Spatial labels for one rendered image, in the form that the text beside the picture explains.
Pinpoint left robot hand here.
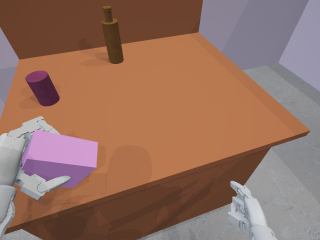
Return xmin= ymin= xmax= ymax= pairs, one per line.
xmin=0 ymin=116 xmax=71 ymax=200

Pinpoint left robot forearm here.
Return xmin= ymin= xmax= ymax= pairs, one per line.
xmin=0 ymin=184 xmax=17 ymax=240

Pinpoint right robot hand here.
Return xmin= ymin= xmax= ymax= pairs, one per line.
xmin=228 ymin=181 xmax=268 ymax=233

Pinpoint table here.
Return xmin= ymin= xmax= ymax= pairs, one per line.
xmin=0 ymin=0 xmax=311 ymax=240

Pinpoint right robot forearm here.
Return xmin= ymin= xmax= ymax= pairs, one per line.
xmin=249 ymin=225 xmax=278 ymax=240

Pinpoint sponge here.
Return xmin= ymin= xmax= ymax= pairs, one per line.
xmin=21 ymin=129 xmax=98 ymax=188

